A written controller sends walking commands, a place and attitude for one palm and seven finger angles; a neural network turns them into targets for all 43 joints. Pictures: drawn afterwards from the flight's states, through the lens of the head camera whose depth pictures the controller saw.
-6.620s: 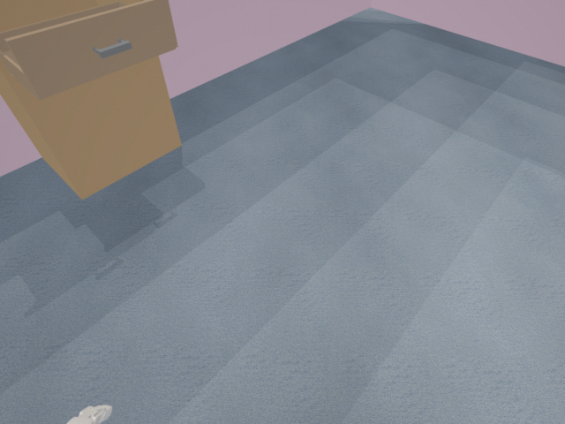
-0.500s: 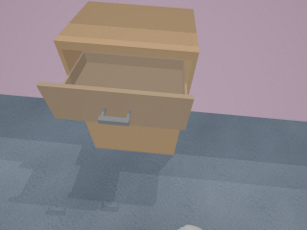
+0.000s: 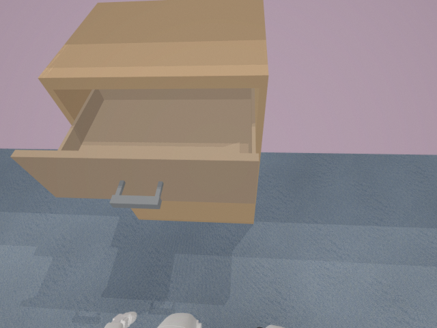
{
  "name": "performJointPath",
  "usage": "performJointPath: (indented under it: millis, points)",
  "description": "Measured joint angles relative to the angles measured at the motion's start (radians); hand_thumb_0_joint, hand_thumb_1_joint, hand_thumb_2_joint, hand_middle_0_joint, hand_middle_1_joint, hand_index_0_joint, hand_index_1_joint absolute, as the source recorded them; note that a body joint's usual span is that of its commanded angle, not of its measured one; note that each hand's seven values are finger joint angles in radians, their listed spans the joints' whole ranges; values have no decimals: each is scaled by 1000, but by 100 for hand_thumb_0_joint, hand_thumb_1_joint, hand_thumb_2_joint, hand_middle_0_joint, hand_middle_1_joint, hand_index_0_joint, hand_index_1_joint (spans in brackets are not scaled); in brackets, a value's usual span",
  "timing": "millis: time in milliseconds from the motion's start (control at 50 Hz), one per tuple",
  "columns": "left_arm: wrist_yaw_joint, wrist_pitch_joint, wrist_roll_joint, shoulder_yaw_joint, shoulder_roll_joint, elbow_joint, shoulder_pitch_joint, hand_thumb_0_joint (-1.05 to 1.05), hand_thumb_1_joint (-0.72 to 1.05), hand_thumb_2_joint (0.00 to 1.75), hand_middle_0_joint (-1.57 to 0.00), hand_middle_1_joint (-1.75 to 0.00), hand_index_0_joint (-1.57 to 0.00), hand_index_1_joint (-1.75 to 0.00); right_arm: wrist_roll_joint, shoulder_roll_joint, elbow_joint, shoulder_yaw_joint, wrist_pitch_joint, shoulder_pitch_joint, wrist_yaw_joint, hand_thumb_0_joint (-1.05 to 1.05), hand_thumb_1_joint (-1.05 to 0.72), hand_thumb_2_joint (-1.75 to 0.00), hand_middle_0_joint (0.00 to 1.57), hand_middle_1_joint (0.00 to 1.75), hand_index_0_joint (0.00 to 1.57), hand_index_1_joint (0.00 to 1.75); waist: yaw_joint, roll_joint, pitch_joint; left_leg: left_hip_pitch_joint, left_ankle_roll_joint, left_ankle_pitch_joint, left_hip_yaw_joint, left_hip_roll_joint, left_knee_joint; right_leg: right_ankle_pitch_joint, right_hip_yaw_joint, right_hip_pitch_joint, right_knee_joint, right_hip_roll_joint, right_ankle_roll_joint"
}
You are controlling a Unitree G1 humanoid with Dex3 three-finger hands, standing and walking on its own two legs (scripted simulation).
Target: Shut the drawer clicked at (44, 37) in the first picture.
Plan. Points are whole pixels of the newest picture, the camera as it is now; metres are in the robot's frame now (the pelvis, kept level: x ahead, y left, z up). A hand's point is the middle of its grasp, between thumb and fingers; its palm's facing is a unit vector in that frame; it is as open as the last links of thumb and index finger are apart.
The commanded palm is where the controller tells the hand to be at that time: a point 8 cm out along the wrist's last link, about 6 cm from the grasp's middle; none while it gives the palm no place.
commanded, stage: come to a stop and stand still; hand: left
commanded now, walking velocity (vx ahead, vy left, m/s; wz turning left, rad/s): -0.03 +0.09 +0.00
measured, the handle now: (138, 193) +0.39 +0.21 -0.05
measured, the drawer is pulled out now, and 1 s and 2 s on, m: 0.23 0.23 0.23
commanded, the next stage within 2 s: look again from close up in 0.76 s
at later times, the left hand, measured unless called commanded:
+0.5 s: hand out of the picture -0.05 +0.27 -0.16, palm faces +0.02 -0.96 -0.28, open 7.4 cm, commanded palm none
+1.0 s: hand out of the picture -0.04 +0.26 -0.16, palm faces -0.01 -0.98 -0.22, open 7.3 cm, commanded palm none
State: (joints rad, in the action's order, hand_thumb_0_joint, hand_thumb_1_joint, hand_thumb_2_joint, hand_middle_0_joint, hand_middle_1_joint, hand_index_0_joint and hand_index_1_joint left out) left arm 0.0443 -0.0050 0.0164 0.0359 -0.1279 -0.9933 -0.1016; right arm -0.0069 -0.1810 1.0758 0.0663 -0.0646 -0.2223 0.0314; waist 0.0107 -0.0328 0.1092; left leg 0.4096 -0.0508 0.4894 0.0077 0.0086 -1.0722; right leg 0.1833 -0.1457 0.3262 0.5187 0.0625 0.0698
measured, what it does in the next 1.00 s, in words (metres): steps on the spot: left foot, then right foot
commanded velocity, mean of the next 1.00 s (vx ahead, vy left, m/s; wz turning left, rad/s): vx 0.00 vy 0.00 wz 0.00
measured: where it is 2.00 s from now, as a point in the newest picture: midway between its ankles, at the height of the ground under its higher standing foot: outside the picture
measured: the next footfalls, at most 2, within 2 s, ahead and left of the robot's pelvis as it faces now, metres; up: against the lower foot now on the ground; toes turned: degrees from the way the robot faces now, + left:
left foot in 0.24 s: +0.01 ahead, +0.17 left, +0.00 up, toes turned +3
right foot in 0.40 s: +0.04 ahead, -0.03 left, +0.00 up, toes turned +1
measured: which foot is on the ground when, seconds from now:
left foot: up 0.00-0.22, down 0.24-1.00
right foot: down 0.00-0.24, up 0.26-0.38, down 0.40-1.00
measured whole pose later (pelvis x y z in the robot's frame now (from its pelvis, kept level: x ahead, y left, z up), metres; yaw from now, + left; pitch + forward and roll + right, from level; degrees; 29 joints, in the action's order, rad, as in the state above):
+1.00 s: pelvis -0.04 +0.08 +0.00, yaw -1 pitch -1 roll +1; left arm 0.03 0.00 0.01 -0.01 -0.13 -1.07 -0.30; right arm -0.01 -0.16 1.07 -0.01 0.00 -0.32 0.02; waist 0.02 -0.03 0.04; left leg 0.20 0.06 0.20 0.09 -0.05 -0.40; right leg 0.19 0.03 0.27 0.46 0.01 0.01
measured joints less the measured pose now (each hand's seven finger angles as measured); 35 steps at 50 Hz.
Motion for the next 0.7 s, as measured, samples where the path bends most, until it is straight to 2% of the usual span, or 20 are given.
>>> performJointPath:
  millis: [60,120,180,240,300,360,400,440,480,560,700]
  points:
    - [-2,15,5,6,-18,1,-13,-1,92,90,-21,-30,-20,-30,-5,-27,-37,8,-5,43,-7,0,-91,-90,20,30,20,30,-8,3,-1,22,-8,-42,-10,4,1,-22,7,7,-18,6,-8]
    - [1,24,10,6,-41,3,-37,-1,92,90,-21,-30,-20,-30,-5,-43,-72,8,3,64,-15,0,-91,-90,19,30,20,30,-19,17,-11,-14,-9,-33,-2,7,89,-41,18,14,-26,15,-18]
    - [8,28,15,-6,-65,25,-95,0,91,90,-21,-30,-20,-30,3,-57,-150,7,18,35,-20,0,-91,-90,19,30,20,30,-21,30,-54,-99,11,-26,32,-7,274,-33,38,36,16,39,-35]
    - [3,45,9,-8,-81,37,-136,0,91,90,-21,-30,-20,-30,-2,-74,-205,0,33,11,-20,0,-91,-90,19,30,20,30,-15,6,-89,-193,40,-160,55,-5,508,6,41,70,98,39,-57]
    - [-2,70,2,1,-96,33,-158,0,91,90,-21,-30,-20,-30,-16,-53,-213,-20,29,-1,-23,0,-91,-90,19,30,20,30,-19,19,-96,-185,69,-179,74,-19,469,140,106,84,183,13,-61]
    - [-11,69,0,-4,-94,39,-192,0,91,90,-20,-30,-20,-30,-19,-33,-202,-38,18,-12,-27,0,-91,-90,19,30,20,30,-21,10,-110,-181,83,-180,82,-31,481,169,138,68,265,-29,-56]
    - [-16,52,0,-12,-89,48,-215,0,91,90,-20,-30,-20,-30,-17,-21,-192,-49,14,-16,-28,0,-91,-90,19,30,20,30,-28,12,-112,-164,88,-187,89,-47,478,153,152,6,167,-44,-49]
    - [-17,35,2,-22,-67,35,-221,0,91,90,-20,-30,-20,-30,-11,-17,-176,-55,14,-7,-28,0,-91,-90,20,30,20,30,-34,-8,-92,-154,90,-199,93,-48,483,90,164,4,128,-50,-44]
    - [-22,27,0,-36,-44,22,-234,0,91,90,-20,-30,-20,-30,-6,-18,-164,-49,19,-11,-21,0,-92,-89,20,30,20,30,-23,-27,-83,-158,88,-215,87,-48,513,66,158,-2,98,-50,-45]
    - [-23,30,-2,-44,-22,1,-245,0,91,90,-20,-30,-20,-30,-7,-20,-136,-51,34,-49,-23,0,-93,-89,20,30,20,30,-4,-19,-80,-163,94,-258,84,-47,565,57,153,-12,46,-51,-49]
    - [-22,24,0,-39,-10,-24,-212,1,92,90,-21,-30,-20,-30,-9,-14,-49,-61,39,-119,-16,0,-92,-89,20,30,20,30,-3,7,-71,-179,116,-300,89,-55,636,38,169,-23,-13,-53,-50]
